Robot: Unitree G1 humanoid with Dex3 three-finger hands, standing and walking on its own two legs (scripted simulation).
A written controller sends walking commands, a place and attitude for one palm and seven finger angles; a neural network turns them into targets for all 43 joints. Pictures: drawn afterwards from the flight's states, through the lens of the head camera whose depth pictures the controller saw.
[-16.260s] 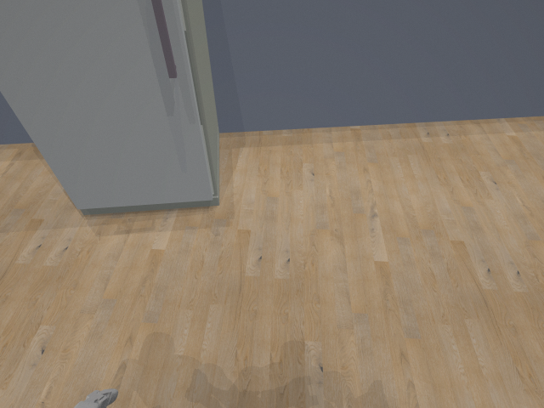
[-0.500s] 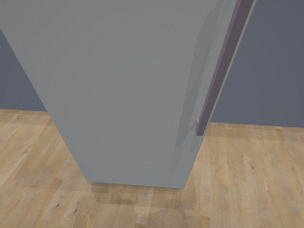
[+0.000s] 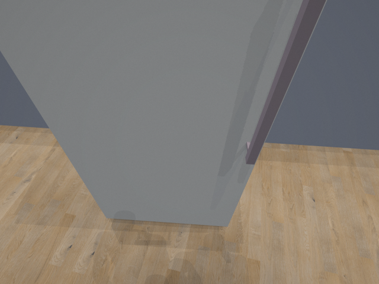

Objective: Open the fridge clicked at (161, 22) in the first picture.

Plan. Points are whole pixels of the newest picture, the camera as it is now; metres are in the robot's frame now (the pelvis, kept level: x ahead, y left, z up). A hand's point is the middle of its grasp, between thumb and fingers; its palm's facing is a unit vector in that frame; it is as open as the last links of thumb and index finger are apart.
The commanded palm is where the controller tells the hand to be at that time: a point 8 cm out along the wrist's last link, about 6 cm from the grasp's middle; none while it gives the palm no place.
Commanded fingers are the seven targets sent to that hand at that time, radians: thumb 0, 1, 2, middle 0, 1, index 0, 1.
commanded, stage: look again from close up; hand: right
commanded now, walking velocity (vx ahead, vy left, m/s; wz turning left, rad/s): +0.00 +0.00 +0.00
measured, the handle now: (278, 77) +0.46 -0.12 +0.22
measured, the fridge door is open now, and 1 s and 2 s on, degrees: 0 0 0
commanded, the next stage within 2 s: raise the hand to about handle height in 0.80 s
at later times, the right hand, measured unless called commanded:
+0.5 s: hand out of the picture +0.04 -0.19 -0.17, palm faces -0.02 +0.98 -0.21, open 7.4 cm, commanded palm none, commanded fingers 0.00 -0.90 -0.90 0.20 0.30 0.20 0.30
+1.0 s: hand out of the picture +0.09 -0.20 -0.11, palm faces +0.16 +0.96 -0.22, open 7.4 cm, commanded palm +0.11 -0.25 -0.05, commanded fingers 0.00 -0.76 -0.84 0.21 0.39 0.21 0.39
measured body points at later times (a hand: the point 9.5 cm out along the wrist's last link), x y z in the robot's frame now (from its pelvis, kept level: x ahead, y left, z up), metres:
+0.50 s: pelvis +0.02 -0.01 +0.00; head +0.02 -0.02 +0.45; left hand +0.06 +0.22 -0.15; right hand +0.04 -0.24 -0.16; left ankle -0.07 +0.11 -0.73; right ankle +0.06 -0.09 -0.73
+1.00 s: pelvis +0.00 -0.01 +0.00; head +0.01 -0.01 +0.45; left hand +0.05 +0.23 -0.14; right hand +0.08 -0.25 -0.10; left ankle -0.07 +0.11 -0.73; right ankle +0.06 -0.09 -0.73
